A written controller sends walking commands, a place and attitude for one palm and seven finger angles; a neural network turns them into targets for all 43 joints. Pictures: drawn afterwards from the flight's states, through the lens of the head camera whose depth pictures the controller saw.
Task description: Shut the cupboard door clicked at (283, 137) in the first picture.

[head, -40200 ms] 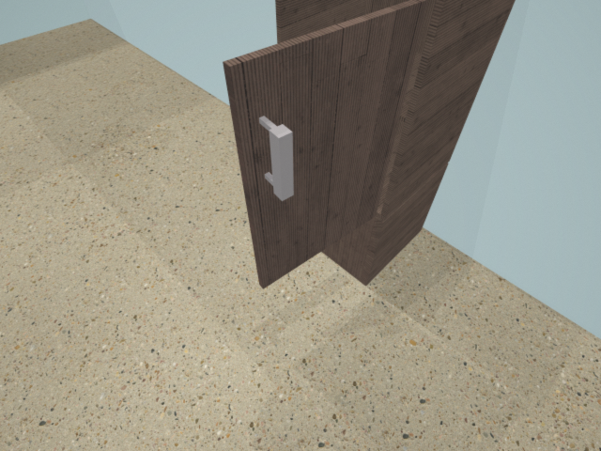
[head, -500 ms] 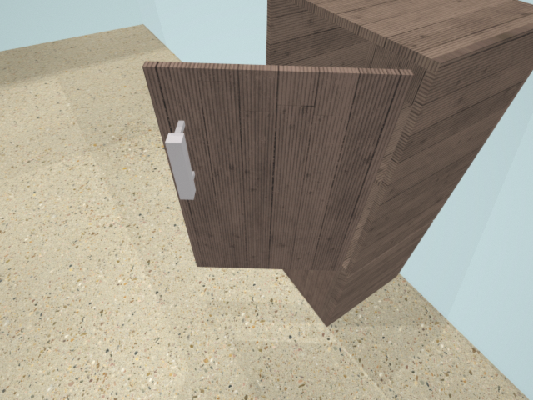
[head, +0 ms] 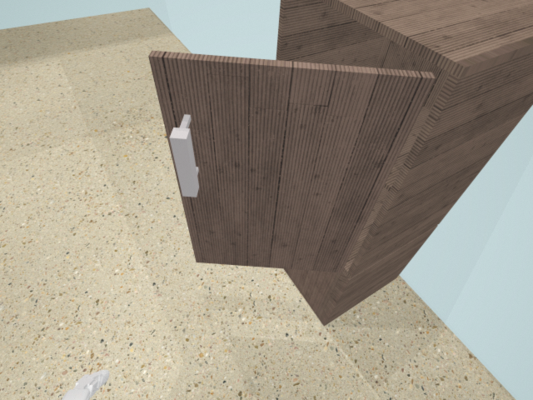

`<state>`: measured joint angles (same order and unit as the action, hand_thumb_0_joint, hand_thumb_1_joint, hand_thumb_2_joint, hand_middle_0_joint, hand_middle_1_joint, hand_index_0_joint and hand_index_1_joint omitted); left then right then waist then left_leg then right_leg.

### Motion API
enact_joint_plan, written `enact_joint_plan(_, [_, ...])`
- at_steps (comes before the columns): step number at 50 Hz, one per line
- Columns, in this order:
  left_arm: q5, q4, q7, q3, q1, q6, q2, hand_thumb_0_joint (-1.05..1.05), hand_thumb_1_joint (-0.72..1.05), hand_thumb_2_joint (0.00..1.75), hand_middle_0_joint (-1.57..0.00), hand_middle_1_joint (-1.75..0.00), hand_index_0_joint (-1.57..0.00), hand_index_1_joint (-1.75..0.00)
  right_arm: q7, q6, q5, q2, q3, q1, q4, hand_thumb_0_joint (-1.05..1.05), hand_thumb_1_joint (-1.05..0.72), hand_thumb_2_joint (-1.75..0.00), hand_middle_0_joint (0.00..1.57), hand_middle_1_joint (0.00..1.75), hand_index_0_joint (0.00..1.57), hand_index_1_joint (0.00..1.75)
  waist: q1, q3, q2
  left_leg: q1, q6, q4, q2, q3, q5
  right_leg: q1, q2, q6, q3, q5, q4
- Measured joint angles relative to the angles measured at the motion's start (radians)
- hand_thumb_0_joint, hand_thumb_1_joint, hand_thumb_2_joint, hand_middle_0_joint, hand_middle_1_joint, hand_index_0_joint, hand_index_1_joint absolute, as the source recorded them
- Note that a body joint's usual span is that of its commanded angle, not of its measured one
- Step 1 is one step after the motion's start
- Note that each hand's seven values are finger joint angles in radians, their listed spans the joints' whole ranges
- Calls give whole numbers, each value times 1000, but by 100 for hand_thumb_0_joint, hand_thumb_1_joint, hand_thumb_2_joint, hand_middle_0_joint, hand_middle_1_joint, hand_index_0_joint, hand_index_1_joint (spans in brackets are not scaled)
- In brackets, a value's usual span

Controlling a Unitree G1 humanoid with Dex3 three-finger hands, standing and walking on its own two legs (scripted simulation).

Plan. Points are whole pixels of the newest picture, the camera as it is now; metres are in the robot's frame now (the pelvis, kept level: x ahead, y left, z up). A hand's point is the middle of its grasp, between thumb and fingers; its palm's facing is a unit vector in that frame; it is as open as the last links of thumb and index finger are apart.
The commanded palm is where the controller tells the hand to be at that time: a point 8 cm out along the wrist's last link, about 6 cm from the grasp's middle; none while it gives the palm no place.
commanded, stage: raise the hand and make a fist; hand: left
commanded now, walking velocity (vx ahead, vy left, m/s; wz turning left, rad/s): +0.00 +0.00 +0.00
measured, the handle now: (188, 156) +0.48 +0.17 +0.09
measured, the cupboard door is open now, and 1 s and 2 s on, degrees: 55 55 55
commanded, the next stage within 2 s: bring the fist close to the handle in 1.86 s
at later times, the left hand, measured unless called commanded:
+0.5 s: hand (132, 373) +0.16 +0.19 -0.02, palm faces +0.04 -1.00 -0.05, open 5.5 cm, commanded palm +0.14 +0.25 -0.01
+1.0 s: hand (126, 332) +0.20 +0.20 +0.03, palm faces +0.02 -1.00 -0.04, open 3.4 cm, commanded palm +0.17 +0.25 +0.04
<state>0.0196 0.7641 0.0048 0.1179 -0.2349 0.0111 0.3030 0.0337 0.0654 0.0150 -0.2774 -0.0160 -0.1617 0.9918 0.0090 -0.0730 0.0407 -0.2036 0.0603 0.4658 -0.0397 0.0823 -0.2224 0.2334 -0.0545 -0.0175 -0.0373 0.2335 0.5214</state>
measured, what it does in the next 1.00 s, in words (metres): lowers itself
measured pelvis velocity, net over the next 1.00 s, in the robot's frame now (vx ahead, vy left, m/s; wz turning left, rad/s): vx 0.00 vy -0.01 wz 0.05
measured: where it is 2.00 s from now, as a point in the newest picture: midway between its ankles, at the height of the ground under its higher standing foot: outside the picture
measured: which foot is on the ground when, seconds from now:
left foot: down 0.00-1.00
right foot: down 0.00-1.00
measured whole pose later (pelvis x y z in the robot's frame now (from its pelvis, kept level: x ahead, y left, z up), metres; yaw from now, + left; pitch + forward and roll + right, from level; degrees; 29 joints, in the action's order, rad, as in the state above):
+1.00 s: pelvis +0.00 -0.01 -0.05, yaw +3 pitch +8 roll -2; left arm 0.34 -0.11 -0.34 0.22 -0.44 -0.28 0.29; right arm 0.07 0.29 0.05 -0.24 0.01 -0.27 0.54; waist -0.01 0.10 -0.03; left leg -0.64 0.04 0.96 0.00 0.00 -0.46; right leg 0.60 0.00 0.00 -0.07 0.43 0.90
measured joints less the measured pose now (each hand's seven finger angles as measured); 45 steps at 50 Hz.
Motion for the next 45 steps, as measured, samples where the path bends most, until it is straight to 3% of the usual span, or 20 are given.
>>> enact_joint_plan(3, [116, -420, -16, 43, -121, -81, 3, 1, 91, 89, -21, -31, -21, -31, 13, 101, 21, 21, -15, -93, -152, 1, -90, -90, 20, 30, 20, 30, -1, 27, 26, -74, -6, 141, -21, -22, -73, 89, -15, 24, 3, 77, 183])
enact_joint_plan(5, [175, -547, -63, 68, -148, -195, -25, 1, 91, 89, -22, -33, -22, -33, 0, 156, 17, 24, -23, -119, -220, 1, -90, -90, 20, 30, 20, 30, 7, 83, 9, -155, -12, 230, -21, -37, -112, 133, -11, 24, 5, 139, 211])
enact_joint_plan(9, [266, -539, -253, 127, -133, -500, -56, 0, 91, 90, -27, -37, -27, -37, -28, 214, 4, 39, -20, -73, -320, 1, -90, -90, 20, 30, 20, 30, 11, 164, -21, -383, -23, 425, 8, -42, -179, 353, 12, 15, 2, 178, 381])
enact_joint_plan(11, [294, -512, -378, 142, -122, -595, -43, 0, 91, 90, -29, -41, -29, -40, -36, 238, 3, 45, -15, -50, -372, 1, -90, -90, 20, 30, 20, 30, -1, 185, -17, -502, -24, 531, 21, -41, -214, 473, 22, 23, 2, 212, 486])
enact_joint_plan(12, [308, -504, -433, 148, -119, -607, -34, 0, 91, 90, -31, -42, -31, -42, -36, 245, 6, 44, -11, -41, -398, 1, -90, -90, 20, 30, 20, 30, -10, 189, -17, -550, -28, 580, 28, -43, -231, 521, 27, 24, 0, 226, 532])
enact_joint_plan(14, [339, -508, -509, 157, -124, -573, -21, 0, 90, 90, -34, -46, -34, -46, -29, 250, 13, 36, -3, -27, -441, 1, -90, -90, 20, 30, 20, 30, -26, 191, -22, -621, -32, 657, 38, -51, -258, 588, 35, 40, -9, 253, 602])
enact_joint_plan(16, [367, -538, -534, 167, -141, -516, -20, 0, 90, 90, -38, -49, -38, -49, -12, 252, 20, 30, 4, -20, -464, 1, -90, -90, 20, 30, 20, 30, -43, 188, -32, -660, -45, 708, 47, -66, -281, 619, 43, 43, -22, 272, 643])
enact_joint_plan(22, [372, -714, -474, 175, -183, -435, -31, 1, 90, 90, -48, -61, -49, -61, 36, 253, 28, 34, 16, -29, -448, 1, -90, -90, 20, 30, 20, 30, -77, 178, -63, -670, -60, 741, 64, -115, -299, 600, 62, 61, -70, 281, 638])
enact_joint_plan(26, [356, -761, -465, 152, -159, -386, -14, 1, 90, 90, -56, -69, -56, -69, 49, 241, 34, 44, 27, -42, -429, 1, -90, -90, 20, 30, 20, 30, -66, 179, -78, -645, -62, 703, 66, -127, -284, 569, 67, 61, -81, 264, 590])
enact_joint_plan(32, [361, -761, -447, 161, -161, -310, 9, 1, 90, 90, -67, -81, -67, -81, 49, 214, 37, 56, 27, -81, -436, 2, -90, -90, 20, 30, 20, 30, -26, 187, -78, -585, -58, 617, 66, -104, -257, 521, 69, 53, -58, 235, 514])
enact_joint_plan(36, [364, -776, -415, 171, -189, -314, 1, 1, 90, 90, -74, -89, -74, -89, 46, 211, 37, 47, 15, -110, -439, 2, -90, -90, 20, 30, 20, 30, -14, 191, -73, -546, -52, 574, 63, -92, -247, 486, 66, 46, -45, 223, 474])
enact_joint_plan(45, [334, -832, -372, 120, -211, -316, -13, 1, 90, 90, -90, -107, -90, -107, 43, 223, 40, 22, 12, -120, -437, 2, -90, -90, 20, 30, 20, 30, -17, 178, -69, -484, -31, 529, 51, -86, -241, 416, 57, 28, -39, 209, 415])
